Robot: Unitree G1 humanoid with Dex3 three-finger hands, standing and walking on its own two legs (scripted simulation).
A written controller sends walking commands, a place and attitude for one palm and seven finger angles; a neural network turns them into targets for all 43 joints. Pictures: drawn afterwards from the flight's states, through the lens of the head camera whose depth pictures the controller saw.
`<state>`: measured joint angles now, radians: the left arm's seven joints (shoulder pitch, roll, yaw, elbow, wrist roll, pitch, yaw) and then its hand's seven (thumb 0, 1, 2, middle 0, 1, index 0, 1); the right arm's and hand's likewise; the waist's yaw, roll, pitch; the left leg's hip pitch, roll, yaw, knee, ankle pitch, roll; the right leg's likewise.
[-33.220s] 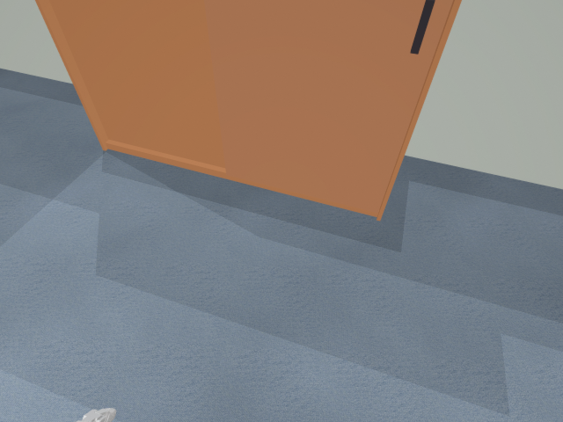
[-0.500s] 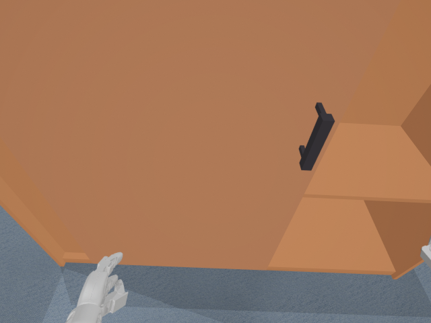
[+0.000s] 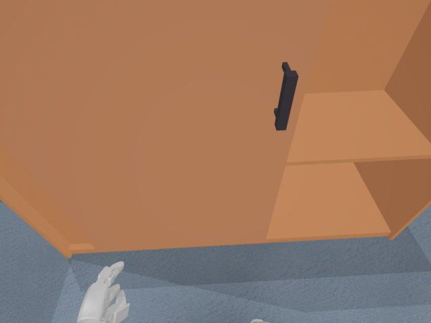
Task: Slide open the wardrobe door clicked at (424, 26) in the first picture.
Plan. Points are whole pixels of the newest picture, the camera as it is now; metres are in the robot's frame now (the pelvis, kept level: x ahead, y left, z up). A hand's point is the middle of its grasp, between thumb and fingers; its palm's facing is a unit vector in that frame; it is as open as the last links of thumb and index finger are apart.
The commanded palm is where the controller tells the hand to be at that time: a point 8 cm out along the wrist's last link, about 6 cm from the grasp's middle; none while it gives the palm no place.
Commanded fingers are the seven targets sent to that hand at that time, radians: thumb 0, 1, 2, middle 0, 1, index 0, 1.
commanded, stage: step back with the hand held close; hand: right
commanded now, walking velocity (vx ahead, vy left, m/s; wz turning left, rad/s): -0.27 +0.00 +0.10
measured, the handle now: (283, 97) +0.56 -0.13 +0.13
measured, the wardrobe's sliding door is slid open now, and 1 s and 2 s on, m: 0.62 0.62 0.62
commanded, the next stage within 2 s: stop stepping back and stand still in 0.32 s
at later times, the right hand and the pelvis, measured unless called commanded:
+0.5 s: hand out of the picture +0.15 -0.28 +0.18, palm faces +0.36 +0.87 -0.34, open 7.4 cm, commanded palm +0.09 -0.32 +0.19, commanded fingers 0.00 -0.90 -0.90 0.20 0.30 0.20 0.30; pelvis -0.08 -0.03 +0.00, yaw +6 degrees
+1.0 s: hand out of the picture +0.12 -0.32 +0.17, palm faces +0.37 +0.88 -0.30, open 7.4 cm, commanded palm +0.04 -0.36 +0.19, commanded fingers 0.00 -0.90 -0.90 0.20 0.30 0.20 0.30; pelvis -0.13 -0.08 +0.00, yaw +7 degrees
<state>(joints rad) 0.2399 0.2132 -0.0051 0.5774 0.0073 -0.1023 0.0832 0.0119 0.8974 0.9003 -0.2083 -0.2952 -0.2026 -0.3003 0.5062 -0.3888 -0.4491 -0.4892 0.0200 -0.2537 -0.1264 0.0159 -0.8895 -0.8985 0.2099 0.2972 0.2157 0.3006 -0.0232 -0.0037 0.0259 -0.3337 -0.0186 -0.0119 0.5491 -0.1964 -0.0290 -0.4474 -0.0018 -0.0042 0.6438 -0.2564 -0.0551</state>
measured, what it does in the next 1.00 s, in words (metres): walks backwards: left foot, then right foot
